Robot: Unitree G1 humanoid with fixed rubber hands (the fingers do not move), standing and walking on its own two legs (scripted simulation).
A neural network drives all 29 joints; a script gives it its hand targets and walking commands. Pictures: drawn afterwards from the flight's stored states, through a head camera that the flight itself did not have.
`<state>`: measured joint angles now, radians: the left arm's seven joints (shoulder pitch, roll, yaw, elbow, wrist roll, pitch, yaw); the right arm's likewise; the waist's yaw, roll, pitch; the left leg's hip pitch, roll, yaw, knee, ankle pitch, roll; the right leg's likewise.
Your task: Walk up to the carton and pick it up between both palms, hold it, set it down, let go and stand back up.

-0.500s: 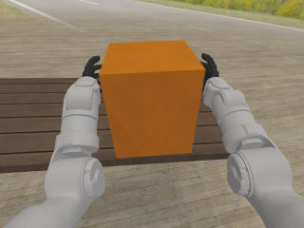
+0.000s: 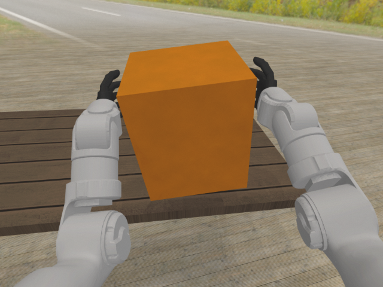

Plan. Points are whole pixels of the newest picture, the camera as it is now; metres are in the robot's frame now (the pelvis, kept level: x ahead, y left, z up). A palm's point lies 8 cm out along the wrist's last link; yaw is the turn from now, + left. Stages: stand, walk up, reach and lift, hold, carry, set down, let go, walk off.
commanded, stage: reach and lift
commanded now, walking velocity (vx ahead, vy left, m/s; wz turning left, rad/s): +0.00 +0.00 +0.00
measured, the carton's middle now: (189, 120) +0.40 -0.01 +0.23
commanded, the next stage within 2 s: hold in 0.26 s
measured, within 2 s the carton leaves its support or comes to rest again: neither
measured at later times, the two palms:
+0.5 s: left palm (101, 92) +0.36 +0.15 +0.32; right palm (270, 80) +0.36 -0.15 +0.34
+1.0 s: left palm (101, 91) +0.37 +0.15 +0.32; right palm (269, 78) +0.36 -0.15 +0.34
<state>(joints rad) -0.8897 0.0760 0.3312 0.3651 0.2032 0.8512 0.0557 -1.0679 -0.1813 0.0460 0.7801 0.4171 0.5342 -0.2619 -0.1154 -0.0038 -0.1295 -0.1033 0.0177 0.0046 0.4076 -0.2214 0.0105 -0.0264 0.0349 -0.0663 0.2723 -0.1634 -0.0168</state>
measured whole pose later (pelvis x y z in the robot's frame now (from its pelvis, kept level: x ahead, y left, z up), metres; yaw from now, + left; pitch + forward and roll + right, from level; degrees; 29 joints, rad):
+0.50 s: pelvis -0.01 -0.01 +0.00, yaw +0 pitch -3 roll -1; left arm -1.05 0.11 0.36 0.50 0.21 0.90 0.04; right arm -1.21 -0.20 0.00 0.91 0.39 0.61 -0.25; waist -0.08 0.00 -0.18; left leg -0.14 0.02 0.00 0.39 -0.19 0.00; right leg -0.08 0.04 -0.05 0.29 -0.15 -0.03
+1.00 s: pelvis -0.01 -0.01 +0.00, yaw +1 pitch -3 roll -2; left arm -1.07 0.14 0.36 0.58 0.20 0.88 0.02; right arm -1.24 -0.20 0.03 0.95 0.42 0.63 -0.28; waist -0.09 0.00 -0.19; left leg -0.16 0.01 -0.04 0.40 -0.19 0.00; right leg -0.08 0.05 -0.06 0.28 -0.15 -0.03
